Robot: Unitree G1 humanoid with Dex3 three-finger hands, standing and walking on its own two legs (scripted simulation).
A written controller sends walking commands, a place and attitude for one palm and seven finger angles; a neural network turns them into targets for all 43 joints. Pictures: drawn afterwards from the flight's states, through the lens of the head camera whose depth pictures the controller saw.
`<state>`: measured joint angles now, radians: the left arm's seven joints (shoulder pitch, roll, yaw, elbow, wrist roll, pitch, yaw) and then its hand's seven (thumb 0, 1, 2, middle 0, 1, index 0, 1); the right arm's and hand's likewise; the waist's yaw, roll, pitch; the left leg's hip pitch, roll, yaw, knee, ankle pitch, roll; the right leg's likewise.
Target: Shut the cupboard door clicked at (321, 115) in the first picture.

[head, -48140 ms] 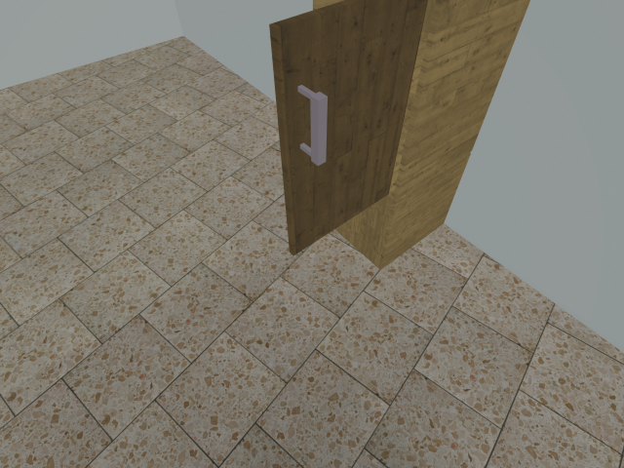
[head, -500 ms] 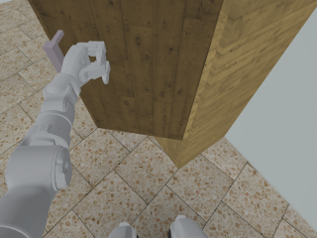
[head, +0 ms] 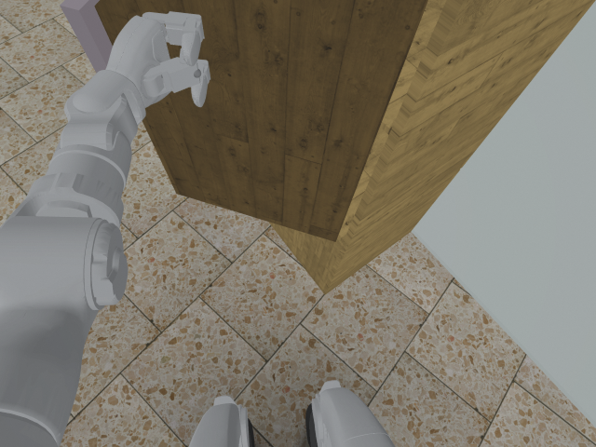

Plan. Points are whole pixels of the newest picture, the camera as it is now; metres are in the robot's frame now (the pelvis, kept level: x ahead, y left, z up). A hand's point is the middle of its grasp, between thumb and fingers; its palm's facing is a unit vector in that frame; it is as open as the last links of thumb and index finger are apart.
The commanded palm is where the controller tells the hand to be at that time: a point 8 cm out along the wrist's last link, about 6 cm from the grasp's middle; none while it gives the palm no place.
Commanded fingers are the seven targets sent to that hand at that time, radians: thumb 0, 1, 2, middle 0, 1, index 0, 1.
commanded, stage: push the door shut along its arc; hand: left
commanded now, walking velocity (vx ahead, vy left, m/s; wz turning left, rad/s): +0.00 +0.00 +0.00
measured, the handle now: (114, 50) +0.60 +0.16 +0.13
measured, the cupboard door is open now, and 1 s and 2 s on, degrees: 36 28 28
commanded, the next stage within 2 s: pull the fist back off the door in 0.10 s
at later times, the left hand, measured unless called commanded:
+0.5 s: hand (237, 68) +0.56 +0.01 +0.13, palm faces -0.03 -1.00 -0.05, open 3.2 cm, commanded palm +0.53 +0.07 +0.14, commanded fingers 0.00 0.90 0.90 -1.30 -1.50 -1.30 -1.50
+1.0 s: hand (232, 128) +0.47 +0.02 +0.12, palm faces -0.07 -1.00 +0.02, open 3.2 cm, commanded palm +0.45 +0.08 +0.14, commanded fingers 0.00 0.90 0.90 -1.30 -1.50 -1.30 -1.50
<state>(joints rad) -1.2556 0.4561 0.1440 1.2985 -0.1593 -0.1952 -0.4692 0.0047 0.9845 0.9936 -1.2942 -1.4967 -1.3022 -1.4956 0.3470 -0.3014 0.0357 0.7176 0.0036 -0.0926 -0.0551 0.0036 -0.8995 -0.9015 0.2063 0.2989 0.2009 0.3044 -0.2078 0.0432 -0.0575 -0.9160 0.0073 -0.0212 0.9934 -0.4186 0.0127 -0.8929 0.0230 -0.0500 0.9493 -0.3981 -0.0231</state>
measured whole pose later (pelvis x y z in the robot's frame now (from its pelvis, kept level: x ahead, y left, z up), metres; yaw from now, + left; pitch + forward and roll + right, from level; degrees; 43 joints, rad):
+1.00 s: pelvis +0.02 -0.02 +0.03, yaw +0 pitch +12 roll +0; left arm -0.72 0.08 0.09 0.89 -0.10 -0.32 0.08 0.02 0.90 0.90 -1.30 -1.50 -1.30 -1.50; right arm 0.34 -0.29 -0.04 0.65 0.00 -0.03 0.02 0.01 -0.90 -0.90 0.20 0.30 0.20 0.30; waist -0.10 0.04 -0.07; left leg -0.63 0.02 -0.01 0.82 -0.39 -0.01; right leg -0.63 0.04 -0.03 0.81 -0.38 -0.05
